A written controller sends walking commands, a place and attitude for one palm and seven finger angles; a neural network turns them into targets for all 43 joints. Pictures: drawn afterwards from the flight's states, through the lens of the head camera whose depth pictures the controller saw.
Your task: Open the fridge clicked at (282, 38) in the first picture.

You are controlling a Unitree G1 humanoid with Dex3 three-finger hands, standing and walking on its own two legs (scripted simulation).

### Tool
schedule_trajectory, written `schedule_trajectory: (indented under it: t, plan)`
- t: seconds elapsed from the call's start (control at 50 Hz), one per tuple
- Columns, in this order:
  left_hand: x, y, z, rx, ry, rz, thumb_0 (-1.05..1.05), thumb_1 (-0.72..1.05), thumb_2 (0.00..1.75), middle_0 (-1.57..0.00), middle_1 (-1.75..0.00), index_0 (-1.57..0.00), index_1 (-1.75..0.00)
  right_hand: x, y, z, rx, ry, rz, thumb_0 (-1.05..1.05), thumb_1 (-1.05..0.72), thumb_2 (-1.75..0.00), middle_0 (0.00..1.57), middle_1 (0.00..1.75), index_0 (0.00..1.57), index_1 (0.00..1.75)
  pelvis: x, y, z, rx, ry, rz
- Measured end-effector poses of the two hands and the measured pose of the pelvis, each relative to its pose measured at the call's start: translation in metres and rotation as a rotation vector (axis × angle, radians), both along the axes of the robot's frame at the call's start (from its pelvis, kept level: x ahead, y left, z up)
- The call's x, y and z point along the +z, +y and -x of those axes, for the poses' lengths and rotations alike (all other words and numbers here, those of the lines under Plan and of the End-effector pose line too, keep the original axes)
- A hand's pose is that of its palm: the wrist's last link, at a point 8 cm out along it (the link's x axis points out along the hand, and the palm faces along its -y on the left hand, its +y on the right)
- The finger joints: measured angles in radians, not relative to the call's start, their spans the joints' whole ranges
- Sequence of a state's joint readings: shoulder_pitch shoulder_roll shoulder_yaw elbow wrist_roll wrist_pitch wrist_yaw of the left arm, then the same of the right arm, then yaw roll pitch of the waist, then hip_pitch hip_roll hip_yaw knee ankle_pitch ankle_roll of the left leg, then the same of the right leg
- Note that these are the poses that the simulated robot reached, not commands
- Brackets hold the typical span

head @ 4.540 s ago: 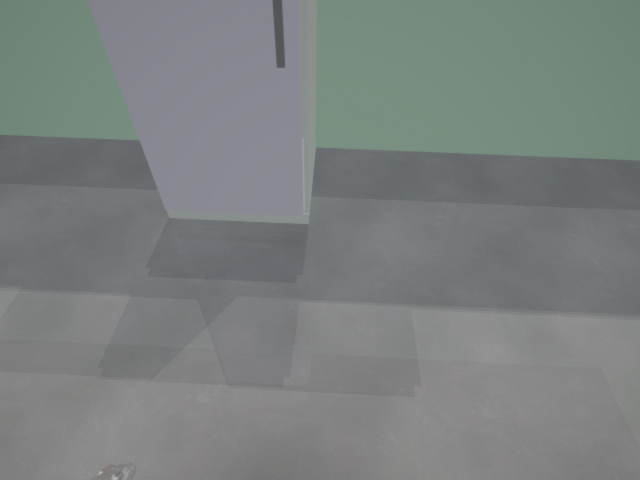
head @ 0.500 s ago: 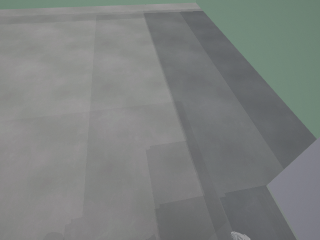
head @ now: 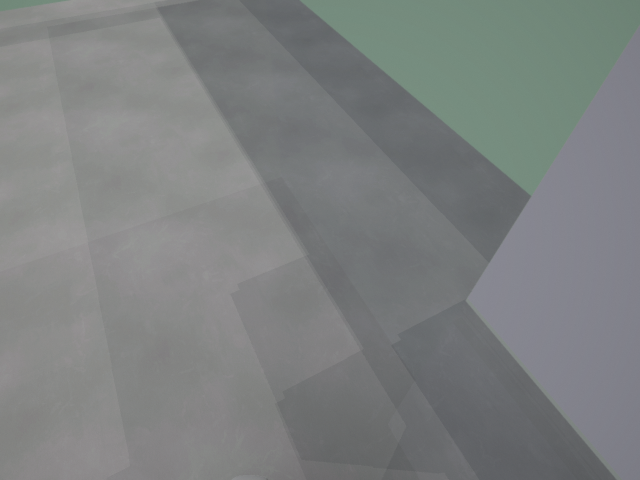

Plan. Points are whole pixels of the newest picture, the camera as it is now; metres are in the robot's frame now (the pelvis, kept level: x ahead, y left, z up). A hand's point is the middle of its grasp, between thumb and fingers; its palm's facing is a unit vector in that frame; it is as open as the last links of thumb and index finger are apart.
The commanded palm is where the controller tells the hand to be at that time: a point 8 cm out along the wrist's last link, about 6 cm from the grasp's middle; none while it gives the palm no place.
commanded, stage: turn to face it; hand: right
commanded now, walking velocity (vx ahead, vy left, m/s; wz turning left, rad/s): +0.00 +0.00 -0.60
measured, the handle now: out of the picture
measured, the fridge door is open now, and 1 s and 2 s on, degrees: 0 0 0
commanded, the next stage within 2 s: take the last steps up to it in 1.48 s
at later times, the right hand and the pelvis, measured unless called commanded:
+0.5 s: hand out of the picture -0.07 -0.21 -0.19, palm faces +0.37 +0.90 -0.24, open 7.4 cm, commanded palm none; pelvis -0.04 +0.00 -0.02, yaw -20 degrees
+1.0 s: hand out of the picture -0.05 -0.19 -0.14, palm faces +0.57 +0.77 -0.29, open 7.4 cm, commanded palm none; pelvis -0.03 +0.04 +0.00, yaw -38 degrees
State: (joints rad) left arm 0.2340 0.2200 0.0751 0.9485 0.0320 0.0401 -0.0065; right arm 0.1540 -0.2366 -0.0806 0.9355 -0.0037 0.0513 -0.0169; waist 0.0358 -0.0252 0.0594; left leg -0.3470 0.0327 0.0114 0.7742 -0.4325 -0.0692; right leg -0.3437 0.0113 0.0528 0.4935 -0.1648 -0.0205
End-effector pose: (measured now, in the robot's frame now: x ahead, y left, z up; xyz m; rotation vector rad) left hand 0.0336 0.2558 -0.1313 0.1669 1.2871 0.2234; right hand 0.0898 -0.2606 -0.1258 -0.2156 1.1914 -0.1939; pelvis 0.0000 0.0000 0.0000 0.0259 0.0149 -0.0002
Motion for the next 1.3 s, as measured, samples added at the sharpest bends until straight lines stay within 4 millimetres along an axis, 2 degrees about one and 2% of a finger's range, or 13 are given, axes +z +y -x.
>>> schedule_trajectory:
  t: [0.12, 0.24, 0.36, 0.46, 0.52, 0.62, 0.74, 0.86, 0.92, 1.02, 1.12, 1.2, 1.3]
  plan:
    - [-0.012, 0.036, -0.032, -0.096, -0.045, 0.003, 0.00, 0.90, 0.90, -0.21, -0.30, -0.20, -0.30, 0.009, 0.023, 0.029, -0.060, -0.081, 0.034, 0.01, -0.91, -0.90, 0.20, 0.30, 0.20, 0.30, -0.008, 0.025, 0.014, -0.093, -0.015, 0.023]
    - [0.002, 0.038, -0.066, -0.197, -0.089, 0.007, 0.00, 0.91, 0.90, -0.20, -0.30, -0.19, -0.30, 0.010, 0.038, 0.072, -0.134, -0.043, 0.011, 0.01, -0.91, -0.90, 0.20, 0.30, 0.20, 0.30, 0.000, 0.033, 0.019, -0.177, -0.029, 0.048]
    - [0.008, 0.011, -0.097, -0.329, -0.085, -0.002, 0.00, 0.91, 0.90, -0.20, -0.30, -0.19, -0.30, -0.005, 0.037, 0.118, -0.234, 0.004, -0.033, 0.01, -0.90, -0.90, 0.20, 0.30, 0.20, 0.30, -0.002, 0.026, 0.025, -0.261, -0.018, 0.049]
    - [0.008, -0.032, -0.125, -0.452, -0.139, -0.020, 0.00, 0.90, 0.90, -0.20, -0.30, -0.19, -0.30, -0.030, 0.014, 0.168, -0.347, 0.065, -0.060, 0.01, -0.90, -0.90, 0.20, 0.30, 0.20, 0.30, -0.016, 0.007, 0.032, -0.332, -0.005, 0.034]
    - [0.014, -0.052, -0.128, -0.490, -0.171, -0.015, 0.00, 0.90, 0.90, -0.20, -0.30, -0.20, -0.30, -0.032, 0.002, 0.189, -0.393, 0.117, -0.052, 0.01, -0.91, -0.90, 0.20, 0.30, 0.20, 0.30, -0.013, 0.002, 0.036, -0.351, -0.011, 0.026]
    - [0.018, -0.066, -0.118, -0.529, -0.139, -0.007, 0.00, 0.90, 0.90, -0.21, -0.30, -0.20, -0.30, -0.016, -0.012, 0.193, -0.445, 0.077, -0.030, 0.01, -0.91, -0.90, 0.20, 0.30, 0.20, 0.30, -0.003, -0.001, 0.040, -0.408, -0.014, 0.010]
    - [0.010, -0.064, -0.107, -0.559, -0.079, 0.022, 0.00, 0.90, 0.90, -0.21, -0.30, -0.20, -0.30, 0.001, -0.016, 0.176, -0.476, -0.017, 0.011, 0.01, -0.91, -0.90, 0.20, 0.30, 0.19, 0.30, 0.001, 0.005, 0.040, -0.479, -0.010, 0.013]
    - [-0.010, -0.043, -0.110, -0.581, -0.030, 0.049, 0.00, 0.90, 0.90, -0.21, -0.30, -0.20, -0.30, 0.014, 0.002, 0.155, -0.498, -0.109, 0.056, 0.01, -0.91, -0.90, 0.20, 0.30, 0.20, 0.30, -0.005, 0.027, 0.034, -0.556, -0.003, 0.029]
    - [-0.020, -0.033, -0.119, -0.600, -0.020, 0.056, 0.00, 0.90, 0.90, -0.21, -0.30, -0.20, -0.30, 0.017, 0.018, 0.157, -0.512, -0.137, 0.082, 0.01, -0.91, -0.90, 0.20, 0.30, 0.20, 0.30, -0.010, 0.038, 0.031, -0.596, -0.008, 0.037]
    - [-0.014, -0.029, -0.136, -0.661, -0.008, 0.053, 0.00, 0.90, 0.90, -0.20, -0.30, -0.20, -0.30, 0.022, 0.046, 0.180, -0.580, -0.108, 0.065, 0.01, -0.91, -0.90, 0.20, 0.30, 0.20, 0.30, -0.002, 0.045, 0.030, -0.669, -0.019, 0.058]
    - [-0.006, -0.041, -0.149, -0.740, 0.003, 0.035, 0.00, 0.90, 0.90, -0.20, -0.30, -0.20, -0.30, 0.014, 0.066, 0.212, -0.663, -0.065, 0.027, 0.01, -0.90, -0.90, 0.20, 0.30, 0.20, 0.30, 0.001, 0.046, 0.031, -0.740, -0.014, 0.068]
    - [-0.002, -0.068, -0.160, -0.825, -0.007, 0.015, 0.00, 0.91, 0.90, -0.20, -0.30, -0.19, -0.30, 0.001, 0.078, 0.249, -0.741, -0.019, -0.009, 0.01, -0.90, -0.90, 0.20, 0.30, 0.20, 0.30, -0.001, 0.041, 0.038, -0.785, -0.006, 0.061]
    - [0.002, -0.118, -0.170, -0.936, -0.096, 0.004, 0.00, 0.90, 0.90, -0.20, -0.30, -0.19, -0.30, -0.026, 0.084, 0.309, -0.853, 0.061, -0.060, 0.01, -0.90, -0.90, 0.20, 0.30, 0.20, 0.30, -0.015, 0.025, 0.053, -0.840, -0.001, 0.035]
